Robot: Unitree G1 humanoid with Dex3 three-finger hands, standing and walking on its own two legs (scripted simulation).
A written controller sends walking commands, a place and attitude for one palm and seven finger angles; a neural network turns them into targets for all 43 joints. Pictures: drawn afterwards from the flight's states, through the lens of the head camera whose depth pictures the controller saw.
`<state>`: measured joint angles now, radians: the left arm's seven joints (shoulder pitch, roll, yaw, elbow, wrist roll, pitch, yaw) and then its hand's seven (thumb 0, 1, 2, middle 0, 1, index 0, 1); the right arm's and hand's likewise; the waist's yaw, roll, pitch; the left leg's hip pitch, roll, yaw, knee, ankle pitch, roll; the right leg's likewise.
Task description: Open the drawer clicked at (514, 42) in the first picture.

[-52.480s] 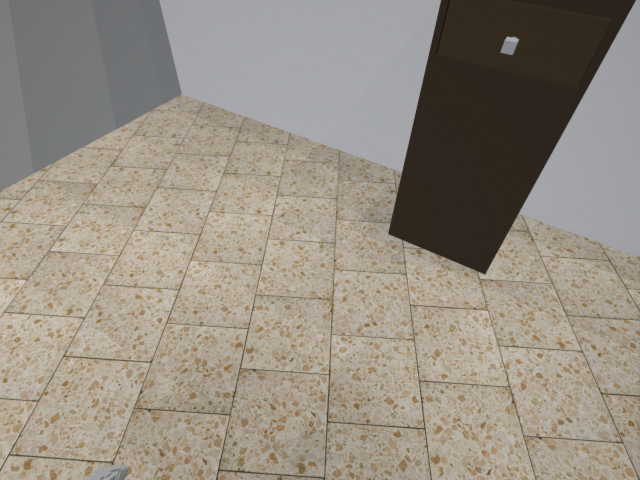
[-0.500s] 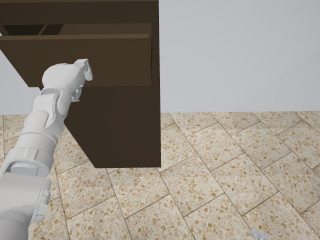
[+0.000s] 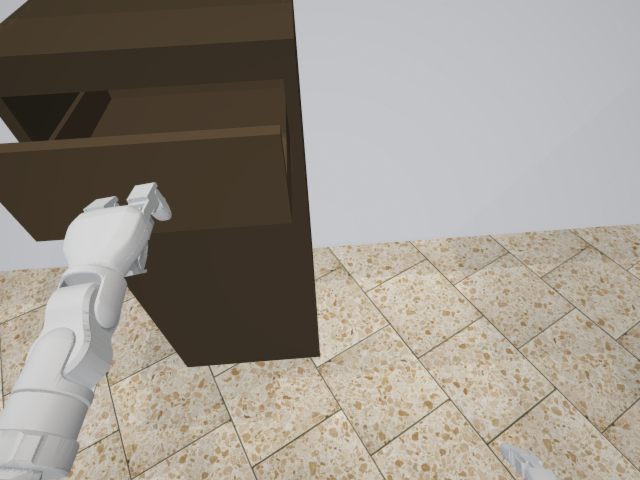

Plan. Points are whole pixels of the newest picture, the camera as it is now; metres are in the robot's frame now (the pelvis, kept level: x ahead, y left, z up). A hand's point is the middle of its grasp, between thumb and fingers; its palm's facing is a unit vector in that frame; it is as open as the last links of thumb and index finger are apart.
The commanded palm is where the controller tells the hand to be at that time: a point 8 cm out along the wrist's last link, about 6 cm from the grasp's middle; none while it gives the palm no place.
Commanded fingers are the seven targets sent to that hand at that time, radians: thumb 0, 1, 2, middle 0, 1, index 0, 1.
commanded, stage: pull the drawer open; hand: left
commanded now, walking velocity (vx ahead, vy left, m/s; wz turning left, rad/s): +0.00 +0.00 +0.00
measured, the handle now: (138, 213) +0.43 +0.24 +0.12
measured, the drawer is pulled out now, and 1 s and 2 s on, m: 0.13 0.30 0.30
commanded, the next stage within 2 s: open the thumb to release the handle in 1.44 s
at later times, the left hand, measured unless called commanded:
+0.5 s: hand (111, 345) +0.26 +0.22 +0.10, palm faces +0.01 -0.11 -0.99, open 6.8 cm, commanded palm +0.21 +0.23 +0.16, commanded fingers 0.00 0.90 0.90 -0.40 -1.35 -0.40 -1.35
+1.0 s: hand (71, 442) +0.16 +0.22 +0.11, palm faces +0.05 -0.09 -0.99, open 5.7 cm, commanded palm +0.11 +0.23 +0.16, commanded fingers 0.00 0.90 0.90 -0.40 -1.35 -0.40 -1.35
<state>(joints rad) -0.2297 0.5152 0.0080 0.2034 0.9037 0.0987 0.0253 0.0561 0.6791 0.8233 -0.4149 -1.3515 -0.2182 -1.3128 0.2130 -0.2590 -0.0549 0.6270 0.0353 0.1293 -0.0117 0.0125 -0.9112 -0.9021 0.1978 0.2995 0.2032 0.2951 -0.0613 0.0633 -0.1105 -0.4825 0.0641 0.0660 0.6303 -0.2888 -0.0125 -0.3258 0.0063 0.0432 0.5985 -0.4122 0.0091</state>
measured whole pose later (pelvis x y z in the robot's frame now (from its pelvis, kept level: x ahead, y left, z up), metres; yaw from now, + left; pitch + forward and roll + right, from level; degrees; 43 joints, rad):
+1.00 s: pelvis +0.00 -0.01 +0.00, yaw +2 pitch +5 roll +0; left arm 0.70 0.56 0.09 -0.60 0.82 0.05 0.15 0.03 0.80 0.83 -0.39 -1.33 -0.31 -1.29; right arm 0.12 -0.27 -0.01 0.55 0.01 0.09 0.01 0.01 -0.91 -0.90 0.20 0.30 0.20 0.30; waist 0.05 0.09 -0.09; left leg -0.43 0.06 0.04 0.66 -0.30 -0.03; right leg -0.27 0.00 0.01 0.65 -0.45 0.00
